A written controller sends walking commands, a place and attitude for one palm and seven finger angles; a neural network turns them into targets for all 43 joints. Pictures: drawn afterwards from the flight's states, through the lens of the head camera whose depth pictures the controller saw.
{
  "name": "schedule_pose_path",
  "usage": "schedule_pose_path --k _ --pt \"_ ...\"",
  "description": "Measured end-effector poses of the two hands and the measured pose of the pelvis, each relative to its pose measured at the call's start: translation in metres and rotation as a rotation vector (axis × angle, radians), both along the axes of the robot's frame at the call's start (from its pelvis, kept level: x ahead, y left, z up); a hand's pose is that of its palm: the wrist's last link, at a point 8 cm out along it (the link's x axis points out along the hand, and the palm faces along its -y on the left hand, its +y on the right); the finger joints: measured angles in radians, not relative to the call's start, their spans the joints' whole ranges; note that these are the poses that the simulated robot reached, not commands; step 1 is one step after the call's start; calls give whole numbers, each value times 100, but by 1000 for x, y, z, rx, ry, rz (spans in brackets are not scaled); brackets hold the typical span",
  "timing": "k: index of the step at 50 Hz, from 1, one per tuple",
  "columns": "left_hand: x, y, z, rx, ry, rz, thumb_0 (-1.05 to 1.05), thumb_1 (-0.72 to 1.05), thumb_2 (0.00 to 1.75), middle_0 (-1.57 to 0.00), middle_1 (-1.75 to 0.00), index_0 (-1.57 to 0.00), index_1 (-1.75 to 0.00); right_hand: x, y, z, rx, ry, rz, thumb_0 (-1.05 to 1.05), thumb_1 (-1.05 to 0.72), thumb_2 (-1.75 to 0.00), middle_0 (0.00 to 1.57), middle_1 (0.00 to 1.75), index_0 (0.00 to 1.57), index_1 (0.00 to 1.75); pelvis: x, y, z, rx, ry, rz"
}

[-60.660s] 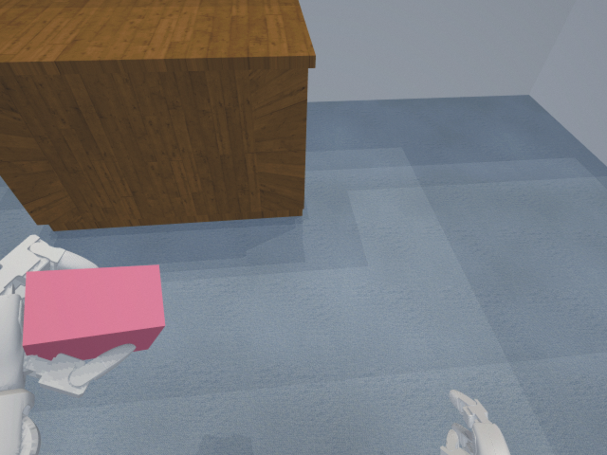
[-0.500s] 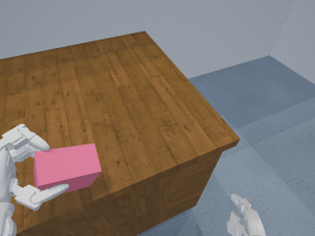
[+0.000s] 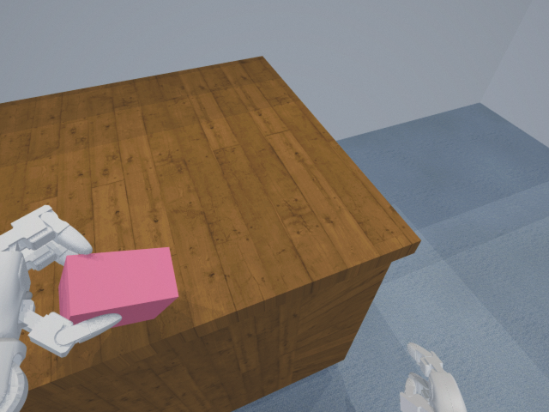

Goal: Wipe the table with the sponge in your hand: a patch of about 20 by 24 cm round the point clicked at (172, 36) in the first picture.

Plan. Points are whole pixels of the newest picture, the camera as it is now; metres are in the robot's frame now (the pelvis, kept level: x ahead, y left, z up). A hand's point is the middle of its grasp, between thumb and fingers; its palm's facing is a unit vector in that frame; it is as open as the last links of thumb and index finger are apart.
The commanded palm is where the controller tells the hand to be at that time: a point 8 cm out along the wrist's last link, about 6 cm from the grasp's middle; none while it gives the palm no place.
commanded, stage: come to a stop and stand still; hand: left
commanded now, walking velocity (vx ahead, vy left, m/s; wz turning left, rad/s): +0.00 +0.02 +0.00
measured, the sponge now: (131, 289) +0.23 +0.20 +0.11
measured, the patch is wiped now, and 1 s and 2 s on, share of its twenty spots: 0.90 0.90 0.90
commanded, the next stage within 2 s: look again from close up in 1.04 s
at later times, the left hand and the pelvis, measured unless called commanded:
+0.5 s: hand (0, 280) +0.20 +0.29 +0.18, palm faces +0.44 -0.82 -0.36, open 10.1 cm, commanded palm +0.15 +0.31 +0.18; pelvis -0.02 +0.04 +0.00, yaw -1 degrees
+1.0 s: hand (10, 261) +0.23 +0.31 +0.17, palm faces +0.36 -0.84 -0.41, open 10.1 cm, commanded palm +0.17 +0.34 +0.18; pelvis +0.01 +0.06 +0.01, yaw +0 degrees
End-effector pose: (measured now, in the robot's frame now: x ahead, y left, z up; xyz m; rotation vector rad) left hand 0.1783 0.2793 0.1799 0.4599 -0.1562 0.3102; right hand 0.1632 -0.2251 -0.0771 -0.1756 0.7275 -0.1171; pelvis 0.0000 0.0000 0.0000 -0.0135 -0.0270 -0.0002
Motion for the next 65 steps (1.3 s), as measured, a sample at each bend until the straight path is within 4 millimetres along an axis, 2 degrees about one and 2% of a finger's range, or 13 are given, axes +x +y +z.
schedule_pose_path --k 3,6,8,12,16,24,27,33,36,44,48,57,65 --pt "9 30 22 124 -115 20 0 -61 98 -82 -145 -83 -145 -13 -3 2 -35 24 37 1 -90 -90 20 30 20 29 -10 -5 1 11 3 -2" --pt "7 49 20 98 -159 73 -1 -60 98 -82 -145 -82 -146 -24 -7 7 -56 -2 36 1 -90 -90 20 30 20 29 -18 4 -1 -4 5 -29" --pt "3 43 9 47 -151 49 -1 -60 98 -81 -145 -82 -146 -33 -8 9 -60 -13 14 1 -90 -90 20 30 20 29 -22 11 -1 -2 -3 -39" --pt "-9 15 -20 -57 -80 -63 -1 -59 98 -81 -146 -82 -146 -48 0 12 -65 -15 -8 1 -90 -90 20 30 20 29 -25 23 0 17 -12 -49" --pt "-17 14 -24 -16 -62 -106 -1 -60 98 -82 -145 -83 -146 -52 15 11 -57 -15 -1 1 -90 -90 20 30 20 29 -27 25 -2 20 -23 -30" --pt "-23 52 12 52 -211 25 -1 -61 98 -83 -145 -83 -145 -36 45 11 -23 -39 74 1 -90 -90 20 30 20 30 -22 34 1 -7 -13 -20" --pt "-19 54 10 14 -218 33 -1 -61 98 -82 -145 -83 -146 -26 52 13 -20 -52 90 1 -90 -90 20 30 20 30 -16 40 3 -9 -6 -22" --pt "1 53 -16 -47 -105 9 0 -61 98 -82 -146 -83 -146 -7 59 20 -28 -72 83 1 -90 -90 20 30 21 30 -5 49 5 -5 2 -22" --pt "10 56 -22 -44 -72 -5 0 -61 98 -82 -145 -83 -146 1 60 23 -41 -74 78 1 -90 -90 20 30 21 30 -1 51 6 -6 4 -18" --pt "13 62 5 36 -151 -45 -1 -61 98 -82 -145 -83 -146 17 63 27 -65 -70 78 1 -90 -90 20 30 20 30 7 57 5 -8 7 -9" --pt "10 66 10 56 -150 -37 0 -60 98 -82 -146 -83 -146 20 65 24 -51 -63 70 1 -90 -90 20 30 20 30 10 60 5 -8 9 -7" --pt "5 72 -18 -22 -45 38 0 -60 98 -82 -146 -83 -146 11 69 17 -38 -28 66 1 -90 -90 20 30 20 30 7 59 6 -7 4 -3" --pt "0 59 -2 -3 -119 -5 0 -60 97 -82 -146 -83 -146 3 63 19 -46 -36 60 1 -90 -90 20 30 20 30 1 55 6 -8 -5 -1"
